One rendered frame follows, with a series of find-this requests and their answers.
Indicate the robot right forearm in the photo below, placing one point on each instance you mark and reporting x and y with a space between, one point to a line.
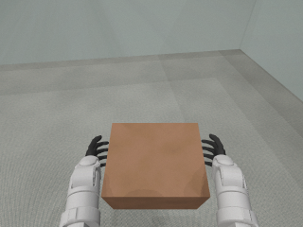
234 207

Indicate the carton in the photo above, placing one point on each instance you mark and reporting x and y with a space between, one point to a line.
155 166

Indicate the robot left forearm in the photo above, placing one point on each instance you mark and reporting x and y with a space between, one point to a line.
81 209

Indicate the left robot hand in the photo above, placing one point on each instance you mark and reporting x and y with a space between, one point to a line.
93 151

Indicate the right robot hand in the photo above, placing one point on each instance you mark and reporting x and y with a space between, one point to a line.
216 150

